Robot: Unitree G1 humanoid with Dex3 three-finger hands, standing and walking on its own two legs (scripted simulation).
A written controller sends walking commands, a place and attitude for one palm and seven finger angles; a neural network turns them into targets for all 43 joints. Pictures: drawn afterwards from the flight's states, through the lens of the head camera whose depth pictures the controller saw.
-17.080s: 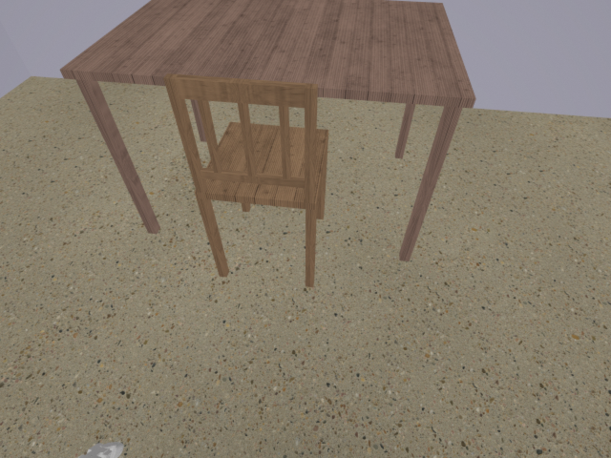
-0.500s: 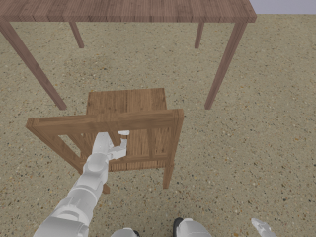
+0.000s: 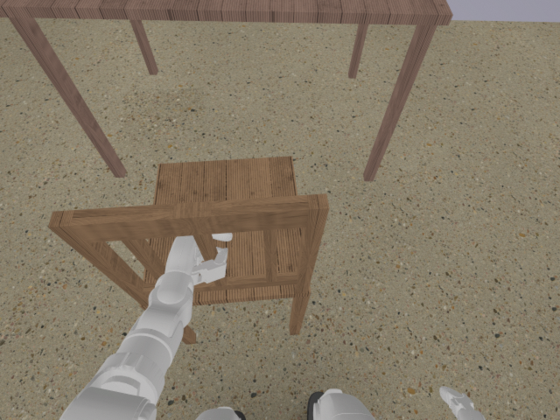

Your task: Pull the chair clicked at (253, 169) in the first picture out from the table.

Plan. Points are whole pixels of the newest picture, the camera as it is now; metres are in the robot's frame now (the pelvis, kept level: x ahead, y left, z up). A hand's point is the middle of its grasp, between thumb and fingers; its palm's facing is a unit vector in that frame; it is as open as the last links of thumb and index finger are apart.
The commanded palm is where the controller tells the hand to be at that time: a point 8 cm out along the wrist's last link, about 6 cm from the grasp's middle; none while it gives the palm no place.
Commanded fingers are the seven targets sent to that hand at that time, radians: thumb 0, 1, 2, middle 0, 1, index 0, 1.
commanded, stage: step backward, pulling the chair out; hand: left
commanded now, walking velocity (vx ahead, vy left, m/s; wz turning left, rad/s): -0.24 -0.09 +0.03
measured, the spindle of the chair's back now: (212, 259) +0.37 +0.12 -0.10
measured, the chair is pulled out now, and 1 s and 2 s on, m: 0.50 0.60 0.60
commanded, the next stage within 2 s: stop walking, hand still on the chair in 0.24 s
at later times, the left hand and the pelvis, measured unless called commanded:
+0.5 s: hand (214, 319) +0.26 +0.10 -0.06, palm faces -0.06 -0.99 -0.15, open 5.3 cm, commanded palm +0.24 +0.15 -0.04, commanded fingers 0.00 0.90 0.90 -0.50 -1.45 -0.50 -1.45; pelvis -0.06 +0.00 +0.00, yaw -1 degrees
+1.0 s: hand (212, 329) +0.24 +0.11 -0.06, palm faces -0.06 -0.99 -0.15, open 5.4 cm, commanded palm +0.23 +0.16 -0.04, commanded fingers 0.00 0.90 0.90 -0.50 -1.45 -0.50 -1.45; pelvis -0.01 +0.00 +0.01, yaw -2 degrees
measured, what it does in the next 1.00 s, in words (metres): stands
